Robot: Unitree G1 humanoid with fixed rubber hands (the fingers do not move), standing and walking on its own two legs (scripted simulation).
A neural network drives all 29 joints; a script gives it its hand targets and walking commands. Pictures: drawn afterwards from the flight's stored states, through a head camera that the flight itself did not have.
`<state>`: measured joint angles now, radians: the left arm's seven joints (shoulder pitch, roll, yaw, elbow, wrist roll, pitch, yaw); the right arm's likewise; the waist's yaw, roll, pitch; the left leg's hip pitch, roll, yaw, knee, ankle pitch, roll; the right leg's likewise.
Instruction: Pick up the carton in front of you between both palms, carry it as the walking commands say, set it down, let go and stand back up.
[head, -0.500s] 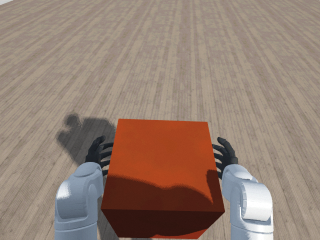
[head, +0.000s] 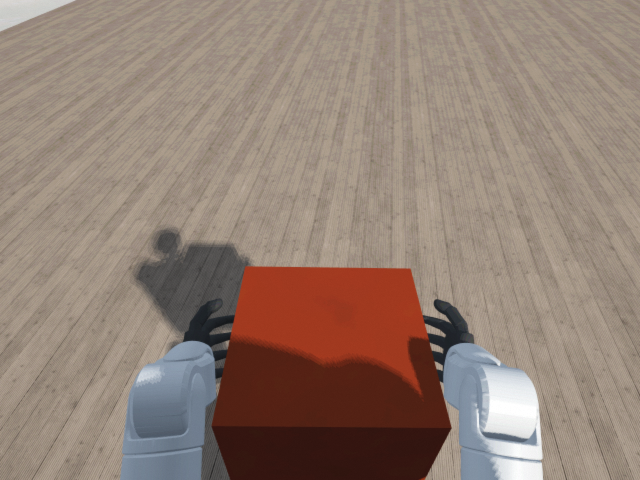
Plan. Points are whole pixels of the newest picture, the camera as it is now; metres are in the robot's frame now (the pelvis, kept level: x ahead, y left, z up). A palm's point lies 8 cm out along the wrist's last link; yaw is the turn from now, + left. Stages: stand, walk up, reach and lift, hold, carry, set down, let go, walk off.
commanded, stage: carry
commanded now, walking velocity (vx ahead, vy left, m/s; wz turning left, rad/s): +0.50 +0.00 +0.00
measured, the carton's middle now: (326, 392) +0.26 +0.00 -0.01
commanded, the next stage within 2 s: none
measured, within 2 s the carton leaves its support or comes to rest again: neither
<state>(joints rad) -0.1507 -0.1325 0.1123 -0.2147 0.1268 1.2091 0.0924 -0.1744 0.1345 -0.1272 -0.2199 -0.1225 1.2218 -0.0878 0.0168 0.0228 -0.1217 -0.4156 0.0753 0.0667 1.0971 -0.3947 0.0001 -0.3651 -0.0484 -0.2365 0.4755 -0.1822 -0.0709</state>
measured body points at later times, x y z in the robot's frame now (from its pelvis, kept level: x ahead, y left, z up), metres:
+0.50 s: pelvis +0.32 +0.05 +0.00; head +0.32 +0.06 +0.45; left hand +0.61 +0.18 +0.06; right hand +0.58 -0.13 +0.07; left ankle +0.36 +0.12 -0.74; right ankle +0.22 -0.08 -0.64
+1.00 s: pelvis +0.64 -0.03 +0.01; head +0.67 -0.04 +0.46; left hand +0.92 +0.13 +0.07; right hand +0.93 -0.18 +0.06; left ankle +0.56 +0.11 -0.65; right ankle +0.68 -0.10 -0.74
